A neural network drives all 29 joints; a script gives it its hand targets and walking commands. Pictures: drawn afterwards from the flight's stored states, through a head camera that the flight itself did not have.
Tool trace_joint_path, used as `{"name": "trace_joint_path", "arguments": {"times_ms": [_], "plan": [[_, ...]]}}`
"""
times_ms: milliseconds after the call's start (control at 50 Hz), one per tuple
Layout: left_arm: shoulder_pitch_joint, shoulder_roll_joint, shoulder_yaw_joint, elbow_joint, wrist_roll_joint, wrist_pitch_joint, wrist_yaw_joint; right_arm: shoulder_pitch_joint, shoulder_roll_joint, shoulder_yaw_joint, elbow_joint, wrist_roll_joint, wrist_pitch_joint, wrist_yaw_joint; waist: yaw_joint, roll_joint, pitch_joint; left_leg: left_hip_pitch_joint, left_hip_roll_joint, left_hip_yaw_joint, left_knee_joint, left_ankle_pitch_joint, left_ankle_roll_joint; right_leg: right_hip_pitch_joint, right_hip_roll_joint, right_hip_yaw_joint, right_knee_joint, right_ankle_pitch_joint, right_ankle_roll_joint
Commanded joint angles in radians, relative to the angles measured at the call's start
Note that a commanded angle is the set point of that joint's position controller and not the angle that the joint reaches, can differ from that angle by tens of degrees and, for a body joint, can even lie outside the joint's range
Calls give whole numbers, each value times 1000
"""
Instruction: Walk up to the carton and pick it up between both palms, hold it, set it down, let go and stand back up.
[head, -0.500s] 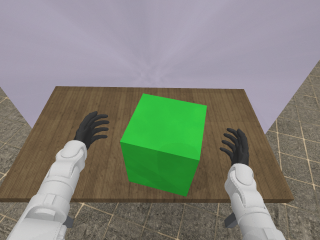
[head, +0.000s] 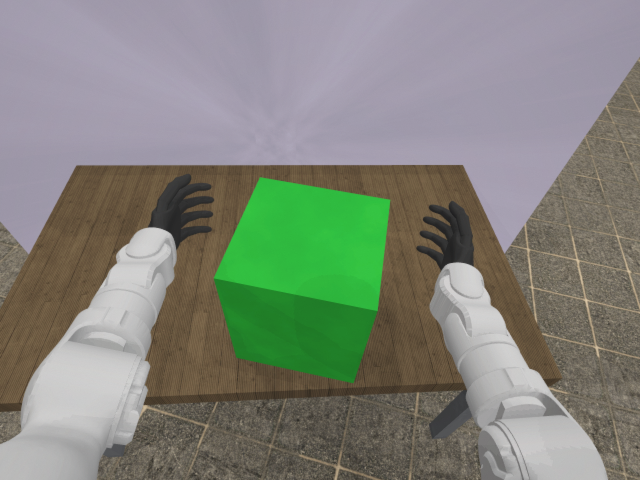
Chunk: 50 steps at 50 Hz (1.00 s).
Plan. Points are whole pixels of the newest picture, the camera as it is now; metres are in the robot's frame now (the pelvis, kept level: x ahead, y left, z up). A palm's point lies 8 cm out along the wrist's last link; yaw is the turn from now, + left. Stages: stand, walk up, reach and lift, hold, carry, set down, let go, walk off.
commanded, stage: reach and lift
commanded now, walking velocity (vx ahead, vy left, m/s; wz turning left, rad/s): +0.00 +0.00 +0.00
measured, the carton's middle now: (308, 283) +0.43 -0.02 -0.07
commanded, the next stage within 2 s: none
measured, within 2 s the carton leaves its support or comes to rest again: neither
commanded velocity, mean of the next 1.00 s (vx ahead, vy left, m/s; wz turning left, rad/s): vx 0.00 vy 0.00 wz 0.00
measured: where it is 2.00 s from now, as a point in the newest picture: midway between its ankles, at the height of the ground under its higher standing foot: outside the picture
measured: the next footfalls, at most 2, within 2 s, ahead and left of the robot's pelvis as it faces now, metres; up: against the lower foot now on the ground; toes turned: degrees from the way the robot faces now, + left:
none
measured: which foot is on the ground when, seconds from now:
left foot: down 0.00-1.00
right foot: down 0.00-1.00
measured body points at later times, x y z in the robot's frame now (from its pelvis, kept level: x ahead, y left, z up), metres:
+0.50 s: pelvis +0.00 -0.01 -0.02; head +0.07 +0.02 +0.43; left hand +0.45 +0.17 +0.01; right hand +0.38 -0.19 +0.00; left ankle -0.01 +0.12 -0.73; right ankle +0.04 -0.16 -0.73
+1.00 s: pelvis -0.01 +0.01 -0.07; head +0.10 +0.03 +0.36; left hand +0.45 +0.16 -0.08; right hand +0.38 -0.19 -0.07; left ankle -0.01 +0.12 -0.73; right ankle +0.04 -0.16 -0.73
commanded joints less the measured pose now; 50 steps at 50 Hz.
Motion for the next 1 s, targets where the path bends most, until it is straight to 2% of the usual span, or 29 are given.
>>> {"name": "trace_joint_path", "arguments": {"times_ms": [0,20,100,120,140,180,200,240,280,320,340,360,420,440,460,480,540,580,640,700,720,760,820,840,860,900,940,960,980], "plan": [[-627,203,37,-69,-20,-62,-8,-557,-107,16,-177,13,-52,-4,4,108,-545,108,-46,59,-84,365,-14,316,64,-44,9,292,-77],[-665,192,10,-140,-27,-77,-6,-559,-102,3,-188,1,-66,-12,-40,132,-584,95,-43,51,-82,352,-15,323,62,-46,28,300,-80],[-670,218,51,-75,11,-88,-2,-563,-88,1,-127,14,-88,-14,-8,161,-665,95,-50,52,-52,385,-16,323,65,-45,38,332,-77],[-644,175,21,-79,8,-91,-10,-542,-87,-5,-101,-4,-103,-20,-61,155,-631,133,-44,50,-52,447,-23,305,70,-53,31,403,-73],[-624,182,37,-12,23,-90,-18,-532,-81,28,-71,16,-106,-23,-19,145,-625,85,-49,56,-53,432,-22,339,69,-47,38,392,-73],[-670,189,39,-69,35,-110,-8,-551,-101,-35,-59,-11,-142,-23,-40,222,-671,145,-51,47,-32,478,-55,282,71,-61,28,366,-77],[-643,184,61,8,37,-109,-7,-571,-99,9,-46,6,-141,-17,13,155,-630,115,-45,48,-39,443,-34,284,77,-60,39,343,-75],[-612,146,23,44,33,-121,-19,-523,-90,11,40,0,-150,-20,-40,172,-540,83,-51,54,-59,404,-39,278,61,-56,34,370,-68],[-613,161,39,29,21,-160,-18,-547,-62,2,-41,-7,-198,-22,0,154,-678,54,-60,53,-37,419,-36,292,66,-46,54,377,-62],[-623,136,27,40,29,-196,-14,-515,-69,-21,14,-41,-221,-20,-46,154,-643,53,-59,51,-17,407,-40,249,63,-67,69,369,-66],[-627,139,35,135,45,-206,-22,-514,-64,-8,114,-32,-217,-13,-19,155,-575,-15,-65,62,-13,346,-35,215,60,-52,70,282,-62],[-629,136,45,63,55,-224,-15,-521,-49,-3,32,-24,-241,-15,-10,154,-647,-23,-63,67,-9,353,-26,236,59,-47,96,326,-58],[-600,125,54,114,54,-271,-13,-508,-52,-18,99,-45,-296,-13,-29,113,-680,-49,-65,51,43,380,-32,199,61,-53,132,360,-54],[-650,117,28,110,51,-292,-14,-513,-37,-8,88,-39,-315,-7,-32,152,-697,-95,-71,58,57,294,-31,154,52,-50,147,280,-54],[-650,126,50,173,49,-302,-14,-534,-24,-7,90,-66,-322,-11,-4,98,-670,-179,-72,66,54,251,-12,163,44,-38,158,267,-42],[-647,122,22,153,40,-327,-10,-536,-50,-51,139,-80,-337,-4,-41,127,-698,-136,-64,46,69,243,-27,129,56,-56,178,243,-51],[-663,115,47,177,62,-359,5,-533,-63,-47,169,-74,-396,13,-2,179,-770,-136,-59,44,146,287,-51,20,58,-73,242,239,-58],[-633,79,19,155,61,-385,11,-503,-75,-60,204,-62,-439,16,-48,213,-830,-100,-63,37,182,346,-71,-7,65,-76,260,296,-61],[-615,85,48,212,75,-411,8,-538,-77,-73,254,-85,-487,19,-13,189,-828,-155,-61,40,213,360,-79,-59,68,-83,288,275,-47],[-626,42,33,114,83,-436,19,-535,-108,-84,262,-71,-542,30,-44,239,-953,-87,-66,23,285,523,-124,-154,86,-100,336,320,-55],[-635,51,51,125,74,-432,20,-587,-118,-75,220,-83,-549,34,5,230,-981,-98,-65,26,292,495,-123,-151,77,-93,331,277,-56],[-591,18,52,62,104,-433,23,-512,-131,-73,250,-67,-567,39,-10,253,-973,-40,-59,9,306,570,-140,-200,93,-109,348,285,-62],[-578,8,50,60,104,-424,16,-523,-104,-68,259,-74,-572,34,-9,221,-915,-61,-63,23,324,538,-139,-199,91,-97,358,269,-45],[-604,31,47,29,116,-430,29,-557,-149,-94,252,-62,-578,45,-19,267,-1010,-50,-60,8,335,509,-147,-260,90,-98,362,252,-54],[-672,37,49,54,111,-427,33,-584,-110,-63,247,-57,-561,52,10,236,-985,-115,-67,23,343,440,-117,-258,80,-95,388,217,-51],[-633,0,47,-31,98,-443,50,-571,-132,-91,245,-65,-571,60,-5,278,-1065,-40,-58,-3,357,517,-151,-289,88,-98,385,231,-64],[-651,11,26,39,101,-432,43,-594,-124,-75,287,-50,-550,59,2,253,-963,-87,-57,0,338,400,-133,-314,82,-93,400,160,-56],[-640,6,17,102,99,-428,46,-605,-157,-118,352,-80,-546,61,-34,225,-918,-116,-57,8,314,339,-132,-319,92,-98,389,158,-54],[-607,11,18,84,80,-431,40,-579,-120,-80,271,-64,-545,51,-6,194,-952,-158,-65,10,337,338,-115,-268,76,-97,414,184,-50]]}}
